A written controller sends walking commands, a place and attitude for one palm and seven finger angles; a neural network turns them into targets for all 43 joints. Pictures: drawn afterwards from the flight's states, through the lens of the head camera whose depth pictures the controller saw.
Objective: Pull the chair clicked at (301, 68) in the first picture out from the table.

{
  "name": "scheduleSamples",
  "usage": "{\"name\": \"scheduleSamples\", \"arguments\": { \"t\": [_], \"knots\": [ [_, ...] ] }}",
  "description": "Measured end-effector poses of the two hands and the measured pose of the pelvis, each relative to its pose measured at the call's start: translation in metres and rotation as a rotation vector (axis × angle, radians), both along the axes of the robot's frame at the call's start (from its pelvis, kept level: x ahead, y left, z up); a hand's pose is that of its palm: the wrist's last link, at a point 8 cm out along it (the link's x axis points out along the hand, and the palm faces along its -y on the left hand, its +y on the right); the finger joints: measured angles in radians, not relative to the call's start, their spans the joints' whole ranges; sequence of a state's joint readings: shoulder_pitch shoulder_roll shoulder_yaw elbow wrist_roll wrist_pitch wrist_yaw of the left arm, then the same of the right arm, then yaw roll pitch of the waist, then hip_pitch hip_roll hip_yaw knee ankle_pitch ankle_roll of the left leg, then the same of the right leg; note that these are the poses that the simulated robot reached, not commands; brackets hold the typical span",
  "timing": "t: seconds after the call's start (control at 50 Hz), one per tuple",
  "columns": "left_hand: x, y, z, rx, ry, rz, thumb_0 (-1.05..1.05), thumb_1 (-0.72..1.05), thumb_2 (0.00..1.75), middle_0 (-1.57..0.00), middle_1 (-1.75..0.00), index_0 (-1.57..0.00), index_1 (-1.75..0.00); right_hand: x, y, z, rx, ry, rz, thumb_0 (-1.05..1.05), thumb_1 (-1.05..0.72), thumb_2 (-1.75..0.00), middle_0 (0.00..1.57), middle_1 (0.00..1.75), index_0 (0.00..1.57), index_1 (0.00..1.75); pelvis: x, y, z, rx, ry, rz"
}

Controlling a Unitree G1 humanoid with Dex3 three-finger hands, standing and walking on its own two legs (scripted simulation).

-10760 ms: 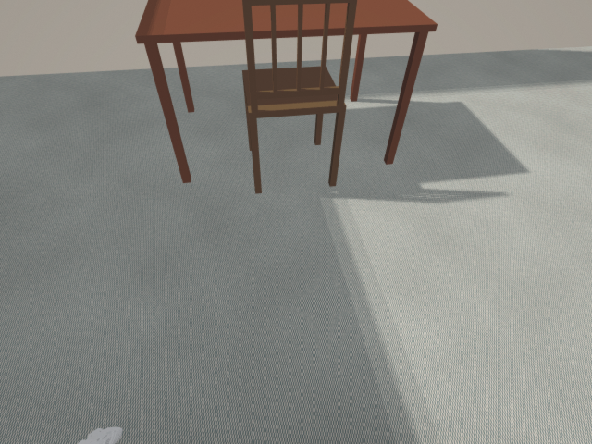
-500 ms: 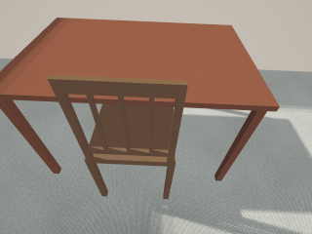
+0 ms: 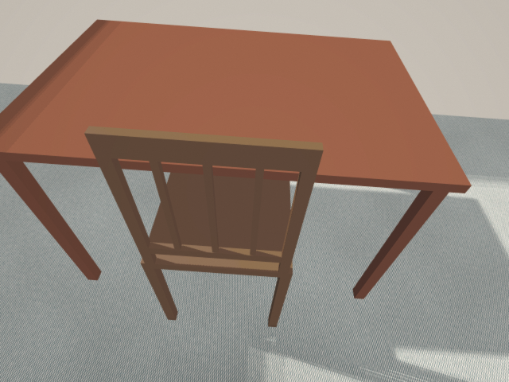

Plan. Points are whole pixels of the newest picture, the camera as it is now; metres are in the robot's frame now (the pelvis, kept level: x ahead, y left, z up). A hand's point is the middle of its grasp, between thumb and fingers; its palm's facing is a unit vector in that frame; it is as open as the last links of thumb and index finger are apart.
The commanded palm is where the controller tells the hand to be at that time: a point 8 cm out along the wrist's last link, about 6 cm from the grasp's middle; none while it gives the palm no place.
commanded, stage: come to a stop and stand still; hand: left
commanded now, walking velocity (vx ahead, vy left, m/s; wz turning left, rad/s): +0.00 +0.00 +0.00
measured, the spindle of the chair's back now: (212, 213) +0.46 +0.13 -0.07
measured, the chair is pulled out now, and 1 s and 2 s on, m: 0.00 0.00 0.00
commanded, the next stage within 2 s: look again from close up in 0.58 s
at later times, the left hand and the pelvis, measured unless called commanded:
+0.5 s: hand out of the picture +0.02 +0.17 -0.18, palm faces +0.00 -0.99 -0.17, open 7.4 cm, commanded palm none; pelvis +0.03 +0.01 +0.00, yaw -1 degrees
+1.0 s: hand out of the picture -0.01 +0.16 -0.18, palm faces +0.01 -0.99 -0.16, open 7.4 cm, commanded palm none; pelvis +0.03 +0.00 +0.00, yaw -1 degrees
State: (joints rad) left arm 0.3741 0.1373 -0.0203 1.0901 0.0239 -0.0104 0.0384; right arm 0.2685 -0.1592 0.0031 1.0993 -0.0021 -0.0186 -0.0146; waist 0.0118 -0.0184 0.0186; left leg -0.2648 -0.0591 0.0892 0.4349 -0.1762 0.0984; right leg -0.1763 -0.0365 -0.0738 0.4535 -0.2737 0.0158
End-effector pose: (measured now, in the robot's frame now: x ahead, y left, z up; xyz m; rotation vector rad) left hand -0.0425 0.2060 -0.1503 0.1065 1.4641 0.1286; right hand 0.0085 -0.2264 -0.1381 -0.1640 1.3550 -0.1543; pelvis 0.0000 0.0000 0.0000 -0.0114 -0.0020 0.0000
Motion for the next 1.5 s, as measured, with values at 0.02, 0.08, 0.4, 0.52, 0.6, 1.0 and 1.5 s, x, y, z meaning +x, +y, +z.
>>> {"name": "scheduleSamples", "arguments": {
  "t": [0.02,0.08,0.4,0.52,0.6,1.0,1.5],
  "knots": [
    [0.002,0.0,0.0,-0.001,-0.001,-0.002,0.01,0.91,0.9,-0.2,-0.3,-0.2,-0.3,0.002,0.0,0.0,-0.001,-0.001,0.0,0.01,-0.93,-0.9,0.2,0.3,0.2,0.3,0.002,0.0,0.0,0.0,0.0,-0.001],
    [0.011,0.0,-0.001,-0.004,-0.009,-0.007,0.01,0.91,0.9,-0.2,-0.3,-0.2,-0.3,0.008,0.0,0.001,-0.006,-0.004,-0.001,0.01,-0.93,-0.9,0.2,0.3,0.2,0.3,0.006,0.001,0.0,0.001,0.0,-0.003],
    [0.059,0.012,-0.002,0.008,-0.072,-0.031,0.01,0.91,0.9,-0.2,-0.3,-0.2,-0.3,0.018,0.008,0.001,-0.011,0.003,-0.014,0.01,-0.93,-0.9,0.2,0.3,0.2,0.3,0.023,0.007,0.001,0.004,-0.008,-0.007],
    [0.062,0.017,-0.001,0.02,-0.07,-0.033,0.01,0.91,0.9,-0.2,-0.3,-0.2,-0.3,0.016,0.012,0.0,-0.003,0.01,-0.019,0.01,-0.93,-0.9,0.2,0.3,0.2,0.3,0.026,0.009,0.001,0.007,-0.013,-0.01],
    [0.058,0.018,0.001,0.024,-0.059,-0.032,0.01,0.91,0.9,-0.2,-0.3,-0.2,-0.3,0.013,0.014,-0.001,0.004,0.018,-0.023,0.01,-0.93,-0.9,0.2,0.3,0.2,0.3,0.026,0.01,0.001,0.008,-0.015,-0.011],
    [0.032,0.004,0.002,0.008,-0.001,-0.011,0.01,0.91,0.9,-0.2,-0.3,-0.2,-0.3,0.002,0.015,-0.002,0.024,0.045,-0.032,0.01,-0.92,-0.9,0.2,0.3,0.2,0.3,0.026,0.004,0.003,0.011,-0.017,-0.01],
    [0.029,-0.007,0.003,0.002,-0.02,-0.007,0.01,0.91,0.9,-0.2,-0.3,-0.2,-0.3,-0.007,0.012,-0.003,0.036,0.053,-0.039,0.01,-0.92,-0.9,0.2,0.3,0.2,0.3,0.022,-0.004,0.003,0.01,-0.019,-0.003]
  ]
}}
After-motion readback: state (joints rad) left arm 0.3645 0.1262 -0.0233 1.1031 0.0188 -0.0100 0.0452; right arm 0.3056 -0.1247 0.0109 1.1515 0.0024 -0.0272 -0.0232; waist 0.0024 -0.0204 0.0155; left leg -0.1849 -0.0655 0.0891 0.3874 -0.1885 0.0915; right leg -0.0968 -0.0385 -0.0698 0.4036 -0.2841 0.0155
